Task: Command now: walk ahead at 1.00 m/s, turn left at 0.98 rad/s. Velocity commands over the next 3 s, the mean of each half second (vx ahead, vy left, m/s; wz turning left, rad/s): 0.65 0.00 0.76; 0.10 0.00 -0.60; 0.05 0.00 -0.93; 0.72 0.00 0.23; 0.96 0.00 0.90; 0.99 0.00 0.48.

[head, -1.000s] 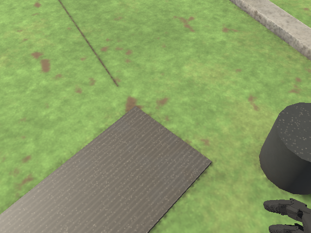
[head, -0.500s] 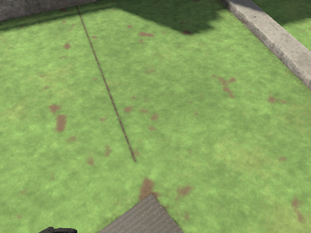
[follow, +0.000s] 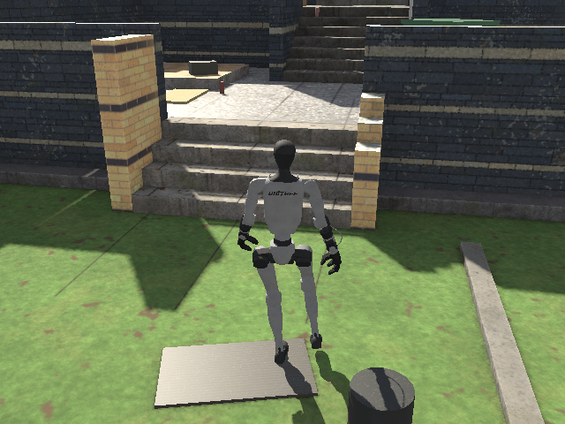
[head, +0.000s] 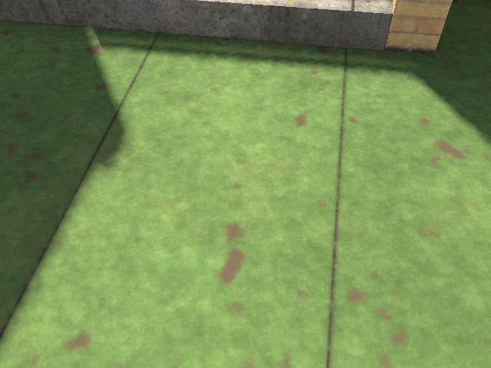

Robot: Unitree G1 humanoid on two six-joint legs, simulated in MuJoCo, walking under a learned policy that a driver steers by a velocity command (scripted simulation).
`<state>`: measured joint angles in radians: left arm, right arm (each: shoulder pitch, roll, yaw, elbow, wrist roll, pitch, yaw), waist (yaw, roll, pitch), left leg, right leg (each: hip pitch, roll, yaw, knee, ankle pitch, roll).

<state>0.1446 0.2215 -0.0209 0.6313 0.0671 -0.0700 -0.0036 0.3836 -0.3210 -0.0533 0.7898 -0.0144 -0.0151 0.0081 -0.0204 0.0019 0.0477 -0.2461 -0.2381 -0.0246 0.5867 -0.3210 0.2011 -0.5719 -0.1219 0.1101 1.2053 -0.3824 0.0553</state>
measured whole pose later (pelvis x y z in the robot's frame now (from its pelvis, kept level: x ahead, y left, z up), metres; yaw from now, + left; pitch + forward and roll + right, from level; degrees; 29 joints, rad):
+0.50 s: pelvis +0.38 -0.07 +0.01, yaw +23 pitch +1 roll -1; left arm 0.29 0.31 0.05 0.78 -0.02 -0.08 0.00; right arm 0.03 -0.35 -0.05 0.59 0.00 -0.02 0.00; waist 0.09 0.02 0.12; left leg -0.61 0.01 -0.05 0.86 -0.25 -0.03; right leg -0.17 0.00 -0.10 0.37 -0.21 -0.03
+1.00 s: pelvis +0.49 -0.06 -0.01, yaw +0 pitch +1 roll +3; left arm 0.21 0.33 0.08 0.64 -0.01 0.07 0.00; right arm 0.07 -0.30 -0.08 0.72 0.01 0.01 -0.03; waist 0.02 0.00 0.05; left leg -0.32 0.13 0.23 0.57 -0.23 -0.04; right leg -0.38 -0.08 -0.05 0.70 -0.30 0.00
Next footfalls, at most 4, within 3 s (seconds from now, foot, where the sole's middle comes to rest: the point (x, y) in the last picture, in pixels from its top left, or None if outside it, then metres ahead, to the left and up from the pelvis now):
0.24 right None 0.45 -0.16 -0.77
0.62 left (217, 341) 0.56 0.11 -0.77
1.00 right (320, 338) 0.56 -0.17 -0.77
1.48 left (252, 308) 0.65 0.02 -0.77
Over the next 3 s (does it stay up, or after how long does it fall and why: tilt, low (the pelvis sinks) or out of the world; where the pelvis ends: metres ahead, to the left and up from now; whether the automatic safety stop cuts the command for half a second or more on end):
stays up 1.57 -0.08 0.00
